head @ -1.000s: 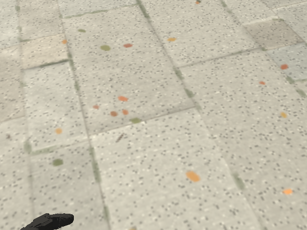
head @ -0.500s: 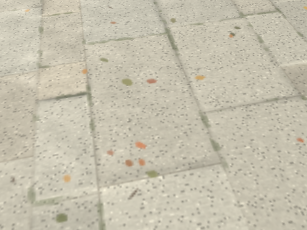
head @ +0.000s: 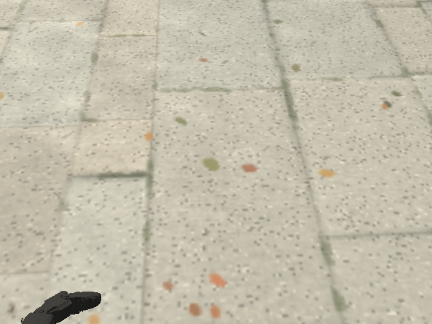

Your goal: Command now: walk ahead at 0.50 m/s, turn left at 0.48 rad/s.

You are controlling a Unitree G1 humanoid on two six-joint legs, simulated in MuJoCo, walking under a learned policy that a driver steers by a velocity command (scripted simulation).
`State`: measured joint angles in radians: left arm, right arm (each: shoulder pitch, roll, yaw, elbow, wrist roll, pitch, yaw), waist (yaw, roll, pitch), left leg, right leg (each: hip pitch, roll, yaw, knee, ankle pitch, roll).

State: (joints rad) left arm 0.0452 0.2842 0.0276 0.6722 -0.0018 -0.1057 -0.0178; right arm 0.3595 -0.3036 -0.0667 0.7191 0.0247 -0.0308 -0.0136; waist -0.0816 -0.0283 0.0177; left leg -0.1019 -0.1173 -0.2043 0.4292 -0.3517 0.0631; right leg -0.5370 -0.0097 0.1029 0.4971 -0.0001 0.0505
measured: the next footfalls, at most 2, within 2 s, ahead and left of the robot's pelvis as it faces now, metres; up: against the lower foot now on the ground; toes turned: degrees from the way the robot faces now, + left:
right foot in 0.04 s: +0.19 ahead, -0.13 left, +0.00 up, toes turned +6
left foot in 0.54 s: +0.47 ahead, +0.15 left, +0.00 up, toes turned +5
